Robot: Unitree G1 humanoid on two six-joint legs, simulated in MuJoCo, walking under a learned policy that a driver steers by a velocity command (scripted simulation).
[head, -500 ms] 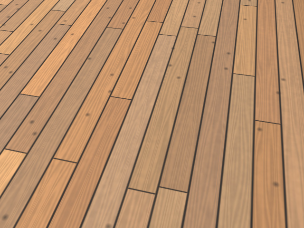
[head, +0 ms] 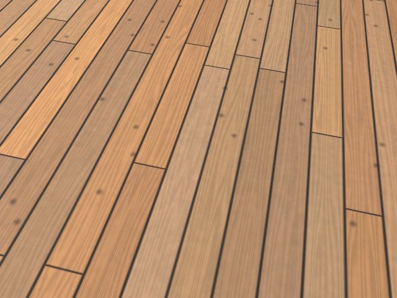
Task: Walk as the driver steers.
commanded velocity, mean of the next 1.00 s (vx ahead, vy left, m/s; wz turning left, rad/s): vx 0.50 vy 0.00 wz -0.01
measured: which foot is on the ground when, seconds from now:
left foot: down 0.00-0.42, up 0.44-0.96, down 0.98-1.00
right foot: up 0.00-0.40, down 0.42-1.00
